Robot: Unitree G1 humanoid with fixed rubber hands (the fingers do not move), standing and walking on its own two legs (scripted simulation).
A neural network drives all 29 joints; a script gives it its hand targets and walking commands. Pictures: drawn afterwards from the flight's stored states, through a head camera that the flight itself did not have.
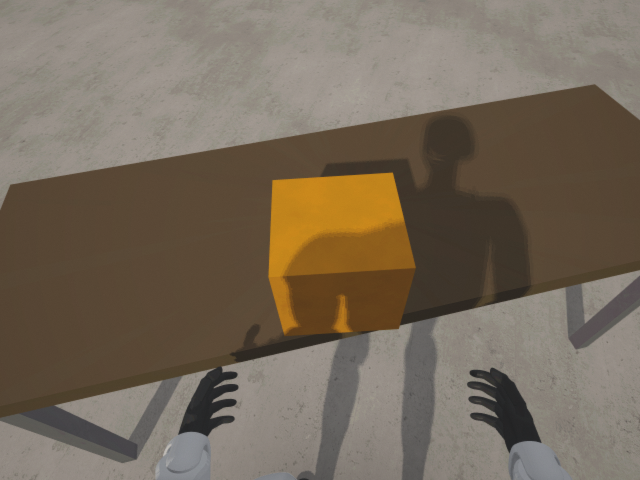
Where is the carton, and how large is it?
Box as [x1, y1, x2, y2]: [268, 173, 415, 335]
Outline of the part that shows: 392,173 272,180 268,276 284,335 398,328 415,266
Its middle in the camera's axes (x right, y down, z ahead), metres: +0.03 +0.03 +0.63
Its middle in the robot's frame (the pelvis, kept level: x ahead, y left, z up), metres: +0.44 +0.00 -0.04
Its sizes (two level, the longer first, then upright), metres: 0.192 0.182 0.185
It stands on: a table, 0.63 m high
